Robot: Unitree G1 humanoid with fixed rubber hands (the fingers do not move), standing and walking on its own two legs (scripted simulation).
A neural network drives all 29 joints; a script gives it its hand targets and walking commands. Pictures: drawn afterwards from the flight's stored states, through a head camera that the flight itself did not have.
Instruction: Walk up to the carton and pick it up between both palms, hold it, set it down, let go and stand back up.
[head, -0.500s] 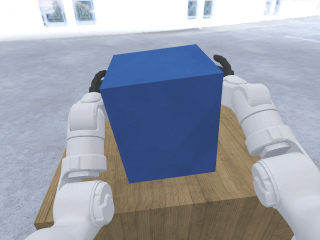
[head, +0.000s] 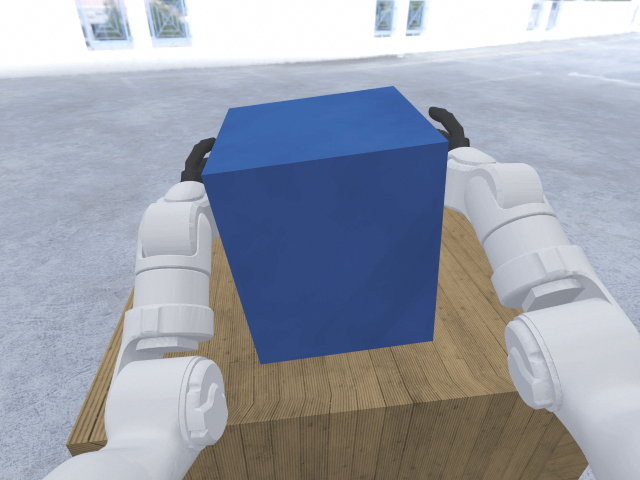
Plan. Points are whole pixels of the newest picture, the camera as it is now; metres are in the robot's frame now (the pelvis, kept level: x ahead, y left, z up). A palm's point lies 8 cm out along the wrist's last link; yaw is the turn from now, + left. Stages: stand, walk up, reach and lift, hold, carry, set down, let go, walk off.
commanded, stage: hold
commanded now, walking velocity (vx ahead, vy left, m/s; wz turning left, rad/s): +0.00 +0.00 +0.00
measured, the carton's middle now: (328, 221) +0.36 +0.00 +0.24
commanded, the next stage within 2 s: none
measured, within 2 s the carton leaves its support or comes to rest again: neither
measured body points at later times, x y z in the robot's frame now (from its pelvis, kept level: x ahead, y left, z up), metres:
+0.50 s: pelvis +0.00 +0.00 +0.00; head -0.09 +0.02 +0.44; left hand +0.39 +0.16 +0.27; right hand +0.39 -0.14 +0.31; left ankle +0.05 +0.12 -0.75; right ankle -0.02 -0.11 -0.75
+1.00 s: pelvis +0.00 +0.00 +0.00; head -0.10 +0.02 +0.44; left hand +0.38 +0.16 +0.28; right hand +0.38 -0.14 +0.31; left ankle +0.05 +0.12 -0.75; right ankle -0.02 -0.11 -0.75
